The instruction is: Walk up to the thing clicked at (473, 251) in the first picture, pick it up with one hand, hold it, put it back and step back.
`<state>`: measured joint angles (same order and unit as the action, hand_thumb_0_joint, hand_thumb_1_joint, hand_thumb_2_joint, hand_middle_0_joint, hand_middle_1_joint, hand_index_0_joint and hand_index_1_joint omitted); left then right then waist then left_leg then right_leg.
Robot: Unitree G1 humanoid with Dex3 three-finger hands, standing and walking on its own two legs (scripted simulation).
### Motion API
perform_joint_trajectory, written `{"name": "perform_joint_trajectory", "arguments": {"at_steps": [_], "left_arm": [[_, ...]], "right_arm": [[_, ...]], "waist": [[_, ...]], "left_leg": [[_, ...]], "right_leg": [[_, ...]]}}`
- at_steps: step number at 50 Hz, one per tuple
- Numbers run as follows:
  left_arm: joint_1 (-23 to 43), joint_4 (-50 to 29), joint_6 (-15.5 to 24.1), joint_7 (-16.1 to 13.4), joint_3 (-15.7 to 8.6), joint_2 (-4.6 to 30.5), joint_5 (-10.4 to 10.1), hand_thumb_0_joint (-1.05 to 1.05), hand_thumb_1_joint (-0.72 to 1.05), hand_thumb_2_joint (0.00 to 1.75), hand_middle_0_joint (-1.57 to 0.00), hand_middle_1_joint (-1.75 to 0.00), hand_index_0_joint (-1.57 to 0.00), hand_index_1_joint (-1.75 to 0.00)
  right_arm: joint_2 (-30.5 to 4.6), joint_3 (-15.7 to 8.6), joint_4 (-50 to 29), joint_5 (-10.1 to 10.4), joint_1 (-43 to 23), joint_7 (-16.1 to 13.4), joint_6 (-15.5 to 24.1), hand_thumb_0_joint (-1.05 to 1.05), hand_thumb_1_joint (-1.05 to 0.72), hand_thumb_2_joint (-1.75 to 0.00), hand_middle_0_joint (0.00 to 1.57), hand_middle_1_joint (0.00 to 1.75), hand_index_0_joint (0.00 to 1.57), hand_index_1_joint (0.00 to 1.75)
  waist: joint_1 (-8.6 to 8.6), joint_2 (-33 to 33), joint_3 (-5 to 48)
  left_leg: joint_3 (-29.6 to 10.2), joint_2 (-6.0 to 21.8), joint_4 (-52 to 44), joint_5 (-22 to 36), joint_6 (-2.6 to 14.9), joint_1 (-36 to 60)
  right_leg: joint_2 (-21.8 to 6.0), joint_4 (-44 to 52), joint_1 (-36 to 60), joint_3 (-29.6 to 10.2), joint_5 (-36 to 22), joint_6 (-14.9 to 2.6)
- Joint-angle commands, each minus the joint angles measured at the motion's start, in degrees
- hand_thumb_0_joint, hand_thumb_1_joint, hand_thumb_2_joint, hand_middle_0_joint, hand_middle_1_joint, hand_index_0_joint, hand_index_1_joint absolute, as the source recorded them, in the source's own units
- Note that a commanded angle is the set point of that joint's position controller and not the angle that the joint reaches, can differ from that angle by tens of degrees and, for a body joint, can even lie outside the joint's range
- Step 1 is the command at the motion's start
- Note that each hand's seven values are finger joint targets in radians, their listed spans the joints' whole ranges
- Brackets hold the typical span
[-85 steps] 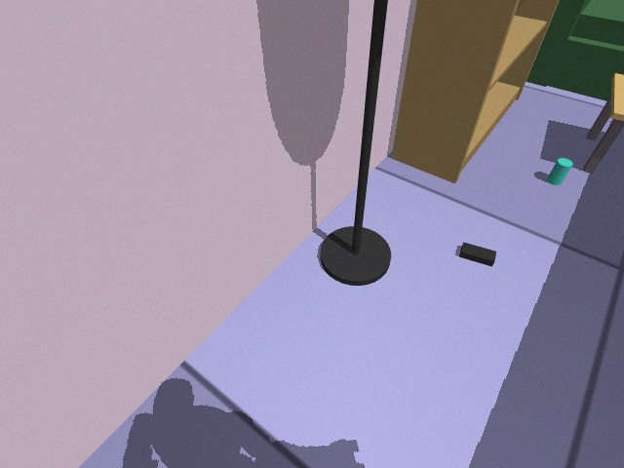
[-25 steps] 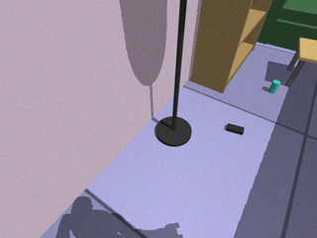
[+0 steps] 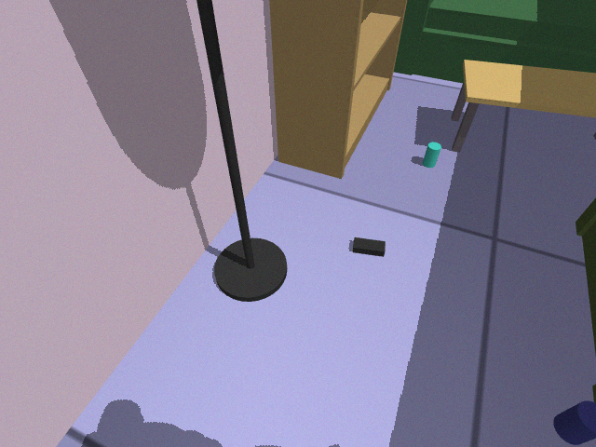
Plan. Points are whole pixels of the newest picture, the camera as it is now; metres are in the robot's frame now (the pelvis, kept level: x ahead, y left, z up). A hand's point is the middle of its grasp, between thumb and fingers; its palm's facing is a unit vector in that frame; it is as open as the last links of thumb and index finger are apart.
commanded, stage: walk up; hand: left
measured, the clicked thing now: (368, 246) +1.03 -0.25 -0.74
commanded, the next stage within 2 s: none
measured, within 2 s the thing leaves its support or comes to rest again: neither
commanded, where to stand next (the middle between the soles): +0.62 -0.36 m, yaw -9 degrees
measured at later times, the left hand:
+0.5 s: hand (253, 332) +0.34 +0.11 -0.12, palm faces -0.19 -0.91 -0.38, open 7.3 cm
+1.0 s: hand (308, 272) +0.48 +0.02 -0.14, palm faces -0.29 -0.90 -0.34, open 7.3 cm
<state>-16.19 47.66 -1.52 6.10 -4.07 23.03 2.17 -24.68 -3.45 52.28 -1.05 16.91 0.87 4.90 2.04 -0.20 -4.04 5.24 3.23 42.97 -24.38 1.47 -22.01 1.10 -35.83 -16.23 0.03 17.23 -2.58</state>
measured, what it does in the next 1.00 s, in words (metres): walks ahead: left foot, then right foot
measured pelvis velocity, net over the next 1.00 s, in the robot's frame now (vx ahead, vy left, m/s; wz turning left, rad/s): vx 0.35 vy -0.24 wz -0.23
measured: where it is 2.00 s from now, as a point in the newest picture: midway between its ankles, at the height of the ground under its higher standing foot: (416, 350)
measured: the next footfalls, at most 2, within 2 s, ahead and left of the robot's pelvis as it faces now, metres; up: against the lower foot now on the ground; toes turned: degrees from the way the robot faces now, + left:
left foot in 0.02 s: +0.12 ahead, +0.11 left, +0.00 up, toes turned +5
right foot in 0.36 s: +0.27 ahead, -0.27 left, +0.00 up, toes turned -11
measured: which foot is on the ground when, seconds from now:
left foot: up 0.00-0.00, down 0.02-0.38, up 0.40-0.72, down 0.74-1.00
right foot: down 0.00-0.02, up 0.04-0.34, down 0.36-0.76, up 0.78-1.00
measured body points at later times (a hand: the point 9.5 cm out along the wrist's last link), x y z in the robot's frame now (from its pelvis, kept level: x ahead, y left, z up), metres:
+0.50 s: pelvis +0.18 -0.14 -0.01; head +0.19 -0.15 +0.44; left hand +0.35 +0.16 -0.09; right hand +0.16 -0.49 -0.12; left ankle +0.15 +0.03 -0.65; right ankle +0.23 -0.26 -0.72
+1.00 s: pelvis +0.35 -0.24 +0.00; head +0.37 -0.23 +0.45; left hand +0.49 +0.06 -0.12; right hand +0.30 -0.58 -0.09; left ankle +0.39 -0.07 -0.72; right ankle +0.40 -0.40 -0.70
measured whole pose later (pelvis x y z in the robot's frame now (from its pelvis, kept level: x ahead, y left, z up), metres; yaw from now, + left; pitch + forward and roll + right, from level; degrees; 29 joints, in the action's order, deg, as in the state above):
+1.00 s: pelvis +0.35 -0.24 +0.00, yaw -13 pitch -2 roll +2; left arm -16.5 48.3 0.3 5.9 -4.3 25.8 1.5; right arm -25.6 -2.3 47.4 -1.3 22.1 1.2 6.2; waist -1.1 -3.9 -4.3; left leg 5.9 7.0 34.5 -17.7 -0.7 -14.1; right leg -4.6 -46.9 -28.5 -1.5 20.5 -0.5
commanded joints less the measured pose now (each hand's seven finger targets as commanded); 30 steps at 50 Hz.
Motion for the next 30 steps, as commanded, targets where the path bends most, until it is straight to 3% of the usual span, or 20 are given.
{"name": "perform_joint_trajectory", "arguments": {"at_steps": [1, 2, 3, 4, 5, 6, 8, 10, 12, 14, 16, 17, 18, 19, 20, 21, 22, 24, 26, 30], "left_arm": [[10.05, -9.65, 1.85, -1.15, -2.03, 6.82, -0.27, 0.0, 0.9, 0.9, -0.2, -0.3, -0.2, -0.3], [8.03, -9.22, 1.34, -1.6, -2.61, 9.09, -0.07, 0.0, 0.9, 0.9, -0.2, -0.3, -0.2, -0.3], [3.35, -7.42, 1.16, -1.57, -3.34, 13.7, 0.23, 0.0, 0.9, 0.9, -0.2, -0.3, -0.2, -0.3], [1.54, -5.72, 1.4, -1.3, -4.08, 15.52, -0.02, 0.0, 0.9, 0.9, -0.2, -0.3, -0.2, -0.3], [1.14, -4.49, 1.67, -1.02, -4.6, 15.44, -0.18, 0.0, 0.9, 0.9, -0.2, -0.3, -0.2, -0.3], [1.08, -3.63, 2.02, -0.79, -4.83, 15.28, -0.02, 0.0, 0.9, 0.9, -0.2, -0.3, -0.2, -0.3], [2.97, -3.5, 2.21, 0.05, -4.52, 13.58, -0.42, 0.0, 0.9, 0.9, -0.2, -0.3, -0.2, -0.3], [6.38, -4.6, 2.22, 0.75, -4.02, 12.36, -0.83, 0.0, 0.9, 0.9, -0.2, -0.3, -0.2, -0.3], [8.08, -5.42, 2.25, 1.37, -3.57, 11.12, -0.99, 0.0, 0.9, 0.9, -0.2, -0.3, -0.2, -0.3], [8.71, -4.93, 2.45, 1.61, -3.63, 10.8, -0.97, 0.0, 0.9, 0.9, -0.2, -0.3, -0.2, -0.3], [4.13, -2.83, 2.28, 1.24, -3.95, 10.71, -1.05, 0.0, 0.9, 0.9, -0.2, -0.3, -0.2, -0.3], [-0.17, -1.08, 2.65, 0.73, -4.66, 12.36, -1.19, 0.0, 0.9, 0.9, -0.2, -0.3, -0.2, -0.3], [-7.38, 0.79, 3.24, -0.12, -6.07, 15.68, -0.96, 0.0, 0.9, 0.9, -0.2, -0.3, -0.2, -0.3], [-10.65, 0.3, 3.45, -1.16, -7.88, 21.36, -0.56, 0.0, 0.9, 0.9, -0.2, -0.3, -0.2, -0.3], [-8.7, -1.61, 3.39, -1.4, -7.29, 23.03, -1.87, 0.0, 0.9, 0.9, -0.2, -0.3, -0.2, -0.3], [-5.01, -2.93, 3.41, -1.84, -7.02, 22.29, -2.61, 0.0, 0.9, 0.9, -0.2, -0.3, -0.2, -0.3], [-1.66, -3.96, 3.61, -2.32, -6.26, 20.05, -2.81, 0.0, 0.9, 0.9, -0.2, -0.3, -0.2, -0.3], [1.52, -4.59, 4.16, -2.96, -5.31, 17.03, -2.15, 0.0, 0.9, 0.9, -0.2, -0.3, -0.2, -0.3], [0.85, -5.06, 4.8, -2.94, -4.5, 15.57, -1.73, 0.0, 0.9, 0.9, -0.2, -0.3, -0.2, -0.3], [0.5, -7.25, 5.34, -2.43, -4.38, 15.55, -1.08, 0.0, 0.9, 0.9, -0.2, -0.3, -0.2, -0.3]], "right_arm": [[-19.91, -7.52, 0.59, -2.45, 21.07, -2.91, 2.63, 0.0, -0.9, -0.9, 0.2, 0.3, 0.2, 0.3], [-22.06, -7.36, -2.84, -2.27, 14.48, -3.18, 2.99, 0.0, -0.9, -0.9, 0.2, 0.3, 0.2, 0.3], [-23.46, -7.23, -5.5, -0.17, 6.23, -3.18, 3.33, 0.0, -0.9, -0.9, 0.2, 0.3, 0.2, 0.3], [-21.29, -6.3, -6.2, 0.52, 1.79, -2.85, 3.36, 0.0, -0.9, -0.9, 0.2, 0.3, 0.2, 0.3], [-18.47, -5.51, -6.38, 0.28, 0.52, -2.6, 3.42, 0.0, -0.9, -0.9, 0.2, 0.3, 0.2, 0.3], [-16.5, -4.99, -6.26, 0.01, 0.92, -2.57, 3.61, 0.0, -0.9, -0.9, 0.2, 0.3, 0.2, 0.3], [-16.5, -4.93, -5.34, -0.29, 2.99, -2.06, 3.79, 0.0, -0.9, -0.9, 0.2, 0.3, 0.2, 0.3], [-17.4, -5.18, -5.32, -0.61, 3.66, -1.92, 3.78, 0.0, -0.9, -0.9, 0.2, 0.3, 0.2, 0.3], [-18.05, -5.33, -5.74, -0.61, 2.66, -1.67, 3.56, 0.0, -0.9, -0.9, 0.2, 0.3, 0.2, 0.3], [-18.05, -5.31, -5.72, -0.58, 2.97, -1.55, 2.97, 0.0, -0.9, -0.9, 0.2, 0.3, 0.2, 0.3], [-18.66, -5.53, -6.06, -0.34, 1.44, -1.68, 2.19, 0.0, -0.9, -0.9, 0.2, 0.3, 0.2, 0.3], [-16.82, -4.85, -6.26, -0.28, 2.04, -1.66, 1.8, 0.0, -0.9, -0.9, 0.2, 0.3, 0.2, 0.3], [-13.31, -3.56, -6.5, -0.06, 4.65, -1.77, 1.39, 0.0, -0.9, -0.9, 0.2, 0.3, 0.2, 0.3], [-8.35, -1.68, -8.58, 0.65, 5.77, -1.52, 1.41, 0.0, -0.9, -0.9, 0.2, 0.3, 0.2, 0.3], [-12.97, -2.94, -9.24, 1.28, 2.67, -1.91, 0.89, 0.0, -0.9, -0.9, 0.2, 0.3, 0.2, 0.3], [-15.01, -3.39, -8.16, 1.31, 1.02, -1.97, 0.56, 0.0, -0.9, -0.9, 0.2, 0.3, 0.2, 0.3], [-14.62, -3.3, -6.87, 1.56, 2.46, -1.66, 0.67, 0.0, -0.9, -0.9, 0.2, 0.3, 0.2, 0.3], [-13.34, -2.9, -4.81, 0.95, 6.72, -1.33, 0.84, 0.0, -0.9, -0.9, 0.2, 0.3, 0.2, 0.3], [-12.88, -3.11, -3.77, 0.37, 8.79, -0.57, 0.69, 0.0, -0.9, -0.9, 0.2, 0.3, 0.2, 0.3], [-12.22, -3.08, -5.72, -0.13, 5.32, 0.15, 1.34, 0.0, -0.9, -0.9, 0.2, 0.3, 0.2, 0.3]], "waist": [[-12.29, 14.74, 3.35], [-8.52, 9.65, 0.22], [-4.63, 4.7, -1.22], [-2.16, 3.91, -2.16], [-1.21, 4.63, -2.76], [-1.46, 5.16, -2.68], [-2.97, 8.29, -3.31], [-3.59, 9.73, -3.43], [-3.31, 11.39, -2.32], [-3.2, 11.4, 1.11], [-0.44, 10.35, 4.08], [1.83, 3.19, 6.83], [5.47, -7.88, 10.53], [5.94, -22.35, 9.17], [5.41, -17.17, 9.69], [3.84, -9.04, 6.12], [2.02, -6.82, 3.76], [-1.1, -8.86, 0.88], [-1.33, -9.06, 0.87], [-0.12, -8.82, 0.03]], "left_leg": [[-24.31, 12.54, -24.57, -7.81, 0.46, 29.59], [-43.69, 24.27, -34.87, -25.33, 3.94, 20.96], [-44.92, 27.05, -37.43, -29.28, 7.03, 16.04], [-37.64, 25.03, -34.13, -23.1, 9.37, 15.93], [-30.16, 21.61, -31.48, -16.86, 10.34, 15.63], [-23.27, 18.69, -30.29, -9.55, 9.56, 15.17], [-13.64, 17.08, -29.59, 2.41, 9.7, 13.7], [-7.69, 16.41, -28.15, 11.62, 9.53, 12.79], [-2.14, 14.9, -25.72, 15.04, 8.58, 11.79], [0.66, 13.69, -22.74, 17.57, 7.14, 10.62], [1.93, 14.17, -15.76, 18.65, 6.55, 8.45], [4.76, 11.06, -4.49, 21.71, 5.31, 6.43], [5.68, 7.05, 11.95, 19.1, 3.78, 0.16], [4.83, 0.03, 25.03, -2.37, 1.28, -15.87], [-2.23, 0.96, 30.3, -6.56, 1.12, -18.79], [-6.04, 3.67, 32.22, -3.63, 1.21, -16.82], [-6.34, 4.52, 30.95, -0.1, 1.42, -15.98], [-6.32, 6.03, 22.25, 1.07, 1.53, -12.36], [-4.43, 4.86, 17.24, 3.62, 0.82, -9.15], [-2.83, 3.94, 4.55, 4.89, -0.22, -6.99]], "right_leg": [[4.98, -17.36, -33.31, -7.22, 16.59, -2.62], [4.52, -28.28, -34.05, -11.38, 11.48, -0.69], [0.95, -30.22, -31.42, -14.59, 7.82, -0.43], [-1.53, -30.27, -30.44, -13.87, 4.55, 0.47], [-2.77, -28.82, -28.99, -12.9, 2.81, 1.44], [-3.95, -26.06, -26.87, -11.58, 0.9, 2.17], [-4.91, -20.99, -23.21, -8.35, -0.69, 3.27], [-5.83, -15.77, -19.66, -6.12, -1.27, 3.32], [-6.65, -7.95, -14.39, -2.71, -2.35, 2.44], [-4.85, -3.34, -6.14, 1.6, -2.64, 1.17], [-3.04, -1.21, 2.77, 5.4, -6.46, 0.16], [-0.77, 2.18, 10.11, 6.1, -6.5, -0.19], [-0.09, 4.56, 19.65, 2.73, -0.85, -1.6], [-13.35, 12.87, 24.78, -22.18, 8.31, -6.59], [-21.49, 20.96, 19.62, -38.6, 14.83, -13.23], [-21.54, 21.56, 13.44, -36.41, 18.31, -14.1], [-19.01, 19.79, 10.44, -30.46, 14.35, -13.53], [-14.75, 17.67, 3.12, -21.38, 8.54, -11.34], [-11.82, 17.08, 0.61, -16.44, 3.41, -10.89], [-14.7, 18.97, -1.91, -16.52, 5.4, -12.82]]}}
